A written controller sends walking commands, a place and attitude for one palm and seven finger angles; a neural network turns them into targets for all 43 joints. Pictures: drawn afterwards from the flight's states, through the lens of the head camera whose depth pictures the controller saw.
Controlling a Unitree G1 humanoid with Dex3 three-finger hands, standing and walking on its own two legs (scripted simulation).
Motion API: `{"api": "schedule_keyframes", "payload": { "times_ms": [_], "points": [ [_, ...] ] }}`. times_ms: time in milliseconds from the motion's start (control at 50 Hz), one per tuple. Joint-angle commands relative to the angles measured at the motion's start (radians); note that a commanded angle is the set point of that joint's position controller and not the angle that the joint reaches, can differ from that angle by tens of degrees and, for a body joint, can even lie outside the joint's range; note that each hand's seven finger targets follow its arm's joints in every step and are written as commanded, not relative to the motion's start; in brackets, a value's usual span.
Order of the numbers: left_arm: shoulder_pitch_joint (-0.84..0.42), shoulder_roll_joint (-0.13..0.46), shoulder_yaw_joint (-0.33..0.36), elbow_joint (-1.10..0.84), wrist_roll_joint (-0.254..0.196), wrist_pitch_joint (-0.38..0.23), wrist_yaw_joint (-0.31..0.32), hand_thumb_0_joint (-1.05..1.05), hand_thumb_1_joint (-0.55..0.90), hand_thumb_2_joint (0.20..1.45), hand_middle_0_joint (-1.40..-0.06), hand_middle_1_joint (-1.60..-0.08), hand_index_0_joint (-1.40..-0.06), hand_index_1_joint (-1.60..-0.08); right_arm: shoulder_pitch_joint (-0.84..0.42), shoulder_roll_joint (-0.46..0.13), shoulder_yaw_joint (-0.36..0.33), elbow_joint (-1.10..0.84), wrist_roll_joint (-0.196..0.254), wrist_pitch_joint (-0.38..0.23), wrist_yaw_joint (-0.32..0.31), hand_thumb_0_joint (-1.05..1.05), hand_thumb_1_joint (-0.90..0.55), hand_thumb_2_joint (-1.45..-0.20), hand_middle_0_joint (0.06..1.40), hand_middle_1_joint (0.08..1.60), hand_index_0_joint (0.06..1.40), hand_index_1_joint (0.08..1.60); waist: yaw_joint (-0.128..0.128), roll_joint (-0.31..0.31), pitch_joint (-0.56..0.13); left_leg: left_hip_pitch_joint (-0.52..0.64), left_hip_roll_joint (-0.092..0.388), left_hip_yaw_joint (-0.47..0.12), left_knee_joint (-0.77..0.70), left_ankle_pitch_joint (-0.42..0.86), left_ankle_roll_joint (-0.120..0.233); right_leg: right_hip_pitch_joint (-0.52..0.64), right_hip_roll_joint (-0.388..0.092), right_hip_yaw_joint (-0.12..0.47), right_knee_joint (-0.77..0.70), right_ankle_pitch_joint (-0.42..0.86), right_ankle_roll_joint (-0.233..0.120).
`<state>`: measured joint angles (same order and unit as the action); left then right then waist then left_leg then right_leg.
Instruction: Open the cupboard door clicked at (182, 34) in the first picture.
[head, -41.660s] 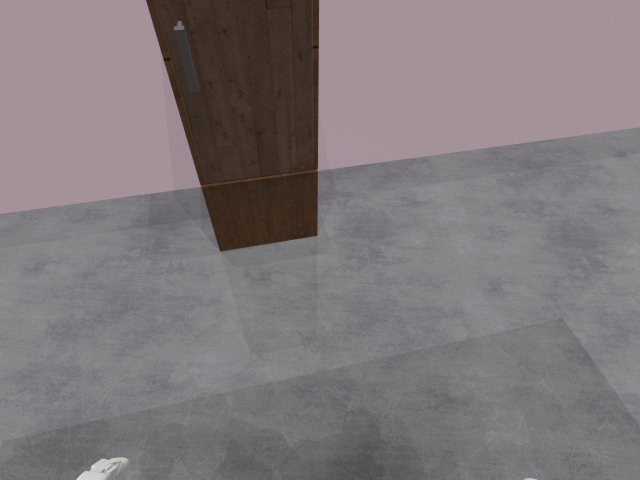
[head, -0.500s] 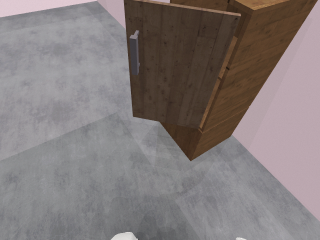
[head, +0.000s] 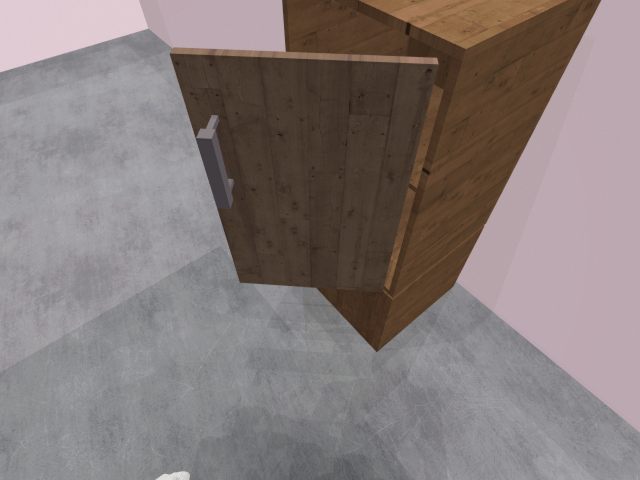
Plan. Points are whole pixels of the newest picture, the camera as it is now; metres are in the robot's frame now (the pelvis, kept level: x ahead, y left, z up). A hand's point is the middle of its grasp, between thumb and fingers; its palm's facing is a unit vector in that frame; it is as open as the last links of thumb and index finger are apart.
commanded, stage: come to a stop and stand still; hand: left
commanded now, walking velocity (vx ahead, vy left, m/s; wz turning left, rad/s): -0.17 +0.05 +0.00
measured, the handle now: (219, 163) +0.58 +0.18 +0.05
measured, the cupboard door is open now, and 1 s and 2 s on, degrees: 46 46 46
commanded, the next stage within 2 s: look again from close up in 1.12 s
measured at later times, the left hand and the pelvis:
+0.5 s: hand out of the picture +0.00 +0.16 -0.17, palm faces +0.04 -0.98 -0.19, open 7.4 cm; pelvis -0.01 -0.01 +0.01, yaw +0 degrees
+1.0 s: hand out of the picture +0.04 +0.25 -0.14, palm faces +0.01 -0.94 -0.34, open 7.4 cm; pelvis -0.05 +0.00 +0.01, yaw +1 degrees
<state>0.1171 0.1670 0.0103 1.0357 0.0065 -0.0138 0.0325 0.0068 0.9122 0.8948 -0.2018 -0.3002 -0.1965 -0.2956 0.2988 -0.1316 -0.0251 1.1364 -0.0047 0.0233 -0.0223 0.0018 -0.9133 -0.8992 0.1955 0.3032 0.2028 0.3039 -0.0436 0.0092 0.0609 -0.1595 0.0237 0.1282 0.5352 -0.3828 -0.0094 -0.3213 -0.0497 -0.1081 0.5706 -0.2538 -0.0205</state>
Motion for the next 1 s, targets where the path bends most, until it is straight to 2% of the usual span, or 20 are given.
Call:
{"api": "schedule_keyframes", "payload": {
  "times_ms": [0,40,60,100,140,180,200,220,240,280,340,400,500,520,540,560,580,620,660,980],
  "points": [
    [0.101,0.155,0.055,-0.023,-0.002,0.019,0.024,0.0,0.9,0.9,-0.2,-0.3,-0.2,-0.3,0.098,-0.1,-0.026,-0.028,0.0,-0.002,-0.014,0.0,-0.9,-0.9,0.2,0.3,0.2,0.3,0.045,-0.045,-0.157,-0.005,0.082,-0.063,-0.077,0.445,-0.019,0.197,-0.187,0.148,0.002,0.74,-0.089],
    [0.072,0.108,0.046,-0.056,0.0,0.031,0.02,0.0,0.9,0.9,-0.2,-0.3,-0.2,-0.3,0.084,-0.128,-0.037,-0.049,-0.011,0.0,-0.023,0.0,-0.9,-0.9,0.2,0.3,0.2,0.3,0.039,0.146,-0.114,0.046,0.189,-0.144,-0.11,0.823,0.04,0.074,-0.071,0.056,0.079,0.387,-0.014],
    [0.053,0.09,0.044,-0.069,0.003,0.037,0.018,0.0,0.9,0.9,-0.2,-0.3,-0.2,-0.3,0.08,-0.136,-0.039,-0.056,-0.014,-0.002,-0.025,0.0,-0.9,-0.9,0.2,0.3,0.2,0.3,0.033,0.17,-0.084,0.052,0.234,-0.17,-0.135,0.921,0.085,0.017,-0.021,0.037,0.139,0.045,0.004],
    [0.035,0.068,0.047,-0.076,0.006,0.052,0.014,0.0,0.9,0.9,-0.2,-0.3,-0.2,-0.3,0.048,-0.144,-0.041,-0.074,-0.024,-0.008,-0.031,0.0,-0.9,-0.9,0.2,0.3,0.2,0.3,0.035,0.156,-0.032,0.016,0.276,-0.194,-0.159,0.859,0.157,-0.049,0.006,0.082,0.253,-0.228,0.006],
    [0.06,0.052,0.047,-0.072,0.008,0.046,0.007,0.0,0.9,0.9,-0.2,-0.3,-0.2,-0.3,0.001,-0.146,-0.041,-0.091,-0.026,-0.013,-0.031,0.0,-0.9,-0.9,0.2,0.3,0.2,0.3,0.054,0.143,-0.025,0.041,0.251,-0.163,-0.117,0.85,0.152,-0.037,0.006,0.077,0.175,-0.173,0.002],
    [0.132,0.061,0.049,-0.049,0.009,0.033,0.003,0.0,0.9,0.9,-0.2,-0.3,-0.2,-0.3,-0.022,-0.156,-0.046,-0.097,-0.017,-0.014,-0.027,0.0,-0.9,-0.9,0.2,0.3,0.2,0.3,0.076,0.107,-0.062,0.059,0.198,-0.125,-0.051,0.746,0.099,0.06,0.002,0.067,-0.015,0.045,0.004],
    [0.165,0.081,0.052,-0.034,0.011,0.022,0.005,0.0,0.9,0.9,-0.2,-0.3,-0.2,-0.3,-0.016,-0.146,-0.049,-0.1,-0.011,-0.014,-0.026,0.0,-0.9,-0.9,0.2,0.3,0.2,0.3,0.072,0.041,-0.09,0.038,0.136,-0.091,0.005,0.61,0.053,0.125,-0.035,0.127,-0.09,0.336,-0.01],
    [0.165,0.121,0.05,-0.024,0.015,0.012,0.01,0.0,0.9,0.9,-0.2,-0.3,-0.2,-0.3,0.01,-0.114,-0.048,-0.103,0.0,-0.011,-0.022,0.0,-0.9,-0.9,0.2,0.3,0.2,0.3,0.048,-0.059,-0.101,-0.031,0.079,-0.058,0.034,0.378,0.013,0.176,-0.135,0.229,-0.098,0.553,-0.053],
    [0.153,0.146,0.046,-0.018,0.011,0.005,0.009,0.0,0.9,0.9,-0.2,-0.3,-0.2,-0.3,0.024,-0.093,-0.044,-0.097,0.008,-0.003,-0.016,0.0,-0.9,-0.9,0.2,0.3,0.2,0.3,0.028,-0.12,-0.096,-0.028,0.033,-0.039,0.042,0.134,-0.013,0.147,-0.227,0.288,-0.142,0.593,-0.102],
    [0.128,0.14,0.04,-0.006,0.008,-0.004,0.01,0.0,0.9,0.9,-0.2,-0.3,-0.2,-0.3,0.011,-0.075,-0.034,-0.084,0.003,0.007,-0.012,0.0,-0.9,-0.9,0.2,0.3,0.2,0.3,0.026,-0.242,-0.074,-0.035,0.016,-0.066,0.048,-0.039,-0.021,0.126,-0.221,0.314,-0.191,0.599,-0.137],
    [0.105,0.121,0.033,0.002,0.003,-0.009,0.012,0.0,0.9,0.9,-0.2,-0.3,-0.2,-0.3,0.033,-0.08,-0.024,-0.052,0.003,-0.009,-0.011,0.0,-0.9,-0.9,0.2,0.3,0.2,0.3,0.011,-0.123,-0.108,0.051,0.045,-0.087,-0.097,0.198,-0.009,0.137,-0.152,0.237,-0.149,0.545,-0.087],
    [0.125,0.097,0.025,0.012,-0.002,-0.001,0.008,0.0,0.9,0.9,-0.2,-0.3,-0.2,-0.3,0.002,-0.113,-0.021,-0.044,-0.004,-0.026,-0.016,0.0,-0.9,-0.9,0.2,0.3,0.2,0.3,0.032,0.03,-0.109,0.092,0.115,-0.116,-0.135,0.434,0.014,0.136,-0.066,0.158,-0.135,0.363,-0.023],
    [0.153,0.078,0.013,0.045,0.002,0.006,0.003,0.0,0.9,0.9,-0.2,-0.3,-0.2,-0.3,-0.009,-0.113,-0.009,-0.033,-0.006,-0.025,-0.016,0.0,-0.9,-0.9,0.2,0.3,0.2,0.3,0.043,0.01,-0.009,0.021,0.106,-0.115,-0.204,0.241,0.014,0.127,-0.055,0.166,-0.211,0.184,-0.016],
    [0.147,0.323,0.021,-0.048,0.024,-0.025,0.006,0.0,0.9,0.9,-0.2,-0.3,-0.2,-0.3,-0.097,-0.312,-0.033,-0.171,-0.013,-0.043,-0.007,0.0,-0.9,-0.9,0.2,0.3,0.2,0.3,0.027,0.047,0.081,-0.046,0.052,-0.144,-0.188,0.369,0.031,0.107,-0.027,0.154,-0.134,0.291,-0.028],
    [0.165,0.256,0.055,-0.067,0.018,-0.029,0.01,0.0,0.9,0.9,-0.2,-0.3,-0.2,-0.3,-0.096,-0.297,-0.061,-0.193,-0.019,-0.071,-0.014,0.0,-0.9,-0.9,0.2,0.3,0.2,0.3,0.049,0.069,-0.088,-0.019,0.086,-0.14,-0.093,0.392,0.052,0.155,-0.066,0.178,-0.085,0.296,-0.038],
    [0.167,0.248,0.051,-0.076,0.016,-0.029,0.009,0.0,0.9,0.9,-0.2,-0.3,-0.2,-0.3,-0.075,-0.26,-0.06,-0.198,-0.015,-0.074,-0.02,0.0,-0.9,-0.9,0.2,0.3,0.2,0.3,0.036,0.064,-0.19,0.009,0.081,-0.137,-0.056,0.384,0.059,0.192,-0.08,0.184,-0.082,0.343,-0.053],
    [0.168,0.223,0.049,-0.085,0.015,-0.025,0.008,0.0,0.9,0.9,-0.2,-0.3,-0.2,-0.3,-0.063,-0.239,-0.059,-0.203,-0.012,-0.069,-0.021,0.0,-0.9,-0.9,0.2,0.3,0.2,0.3,0.032,0.02,-0.198,-0.006,0.077,-0.13,-0.051,0.294,0.056,0.186,-0.088,0.189,-0.102,0.277,-0.058],
    [0.145,0.216,0.044,-0.101,0.015,-0.021,0.004,0.0,0.9,0.9,-0.2,-0.3,-0.2,-0.3,-0.061,-0.232,-0.053,-0.215,-0.017,-0.056,-0.012,0.0,-0.9,-0.9,0.2,0.3,0.2,0.3,0.023,-0.054,-0.118,-0.044,0.061,-0.124,-0.061,0.205,0.059,0.129,-0.087,0.202,-0.142,0.166,-0.062],
    [0.106,0.249,0.049,-0.113,0.013,-0.022,0.0,0.0,0.9,0.9,-0.2,-0.3,-0.2,-0.3,-0.078,-0.265,-0.057,-0.226,-0.016,-0.052,-0.006,0.0,-0.9,-0.9,0.2,0.3,0.2,0.3,0.02,-0.033,-0.017,-0.084,0.066,-0.14,-0.094,0.157,0.062,0.058,-0.079,0.205,-0.175,0.03,-0.058],
    [0.013,0.311,0.026,-0.087,0.007,-0.016,-0.018,0.0,0.9,0.9,-0.2,-0.3,-0.2,-0.3,-0.145,-0.358,-0.025,-0.189,-0.019,-0.056,0.02,0.0,-0.9,-0.9,0.2,0.3,0.2,0.3,0.04,-0.015,-0.043,-0.096,0.099,-0.182,-0.248,0.104,0.053,0.15,-0.076,0.154,-0.212,0.047,-0.01]
  ]
}}
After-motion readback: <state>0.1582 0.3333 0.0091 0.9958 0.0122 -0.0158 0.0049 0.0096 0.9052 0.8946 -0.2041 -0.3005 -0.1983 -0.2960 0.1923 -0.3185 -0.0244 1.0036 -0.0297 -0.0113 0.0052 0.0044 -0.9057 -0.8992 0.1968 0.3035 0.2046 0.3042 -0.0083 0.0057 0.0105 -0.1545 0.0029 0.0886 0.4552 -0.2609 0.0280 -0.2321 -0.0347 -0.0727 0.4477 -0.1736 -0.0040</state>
